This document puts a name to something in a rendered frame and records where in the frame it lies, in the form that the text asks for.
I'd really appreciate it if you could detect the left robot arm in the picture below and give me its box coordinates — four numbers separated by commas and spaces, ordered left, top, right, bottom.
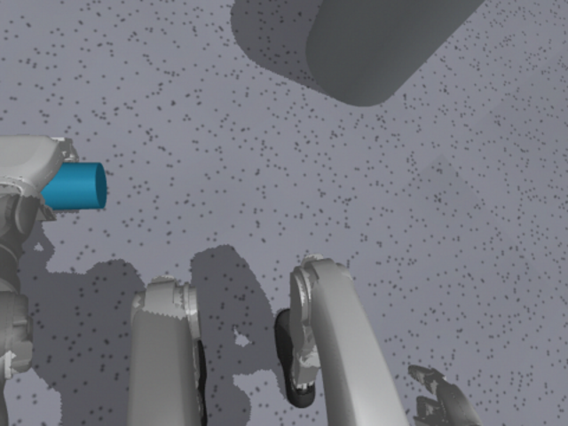
0, 177, 41, 426

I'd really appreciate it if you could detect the right robot hand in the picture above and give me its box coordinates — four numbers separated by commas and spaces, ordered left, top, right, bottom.
408, 365, 484, 426

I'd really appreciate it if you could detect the right robot foot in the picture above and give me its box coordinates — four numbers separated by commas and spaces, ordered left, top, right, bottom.
274, 309, 315, 408

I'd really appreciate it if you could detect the left robot hand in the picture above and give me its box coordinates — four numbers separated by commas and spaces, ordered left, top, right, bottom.
0, 135, 79, 222

